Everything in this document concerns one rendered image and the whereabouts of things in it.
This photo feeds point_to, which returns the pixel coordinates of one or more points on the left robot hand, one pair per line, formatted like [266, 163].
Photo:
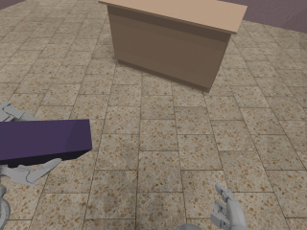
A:
[22, 174]

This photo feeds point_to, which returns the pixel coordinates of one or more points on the right robot hand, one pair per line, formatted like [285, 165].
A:
[229, 215]

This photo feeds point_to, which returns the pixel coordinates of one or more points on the sponge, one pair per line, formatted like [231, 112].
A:
[31, 143]

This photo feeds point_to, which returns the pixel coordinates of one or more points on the left robot forearm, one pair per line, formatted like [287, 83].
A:
[5, 208]

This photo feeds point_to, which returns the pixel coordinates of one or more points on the table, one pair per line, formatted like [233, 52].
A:
[183, 41]

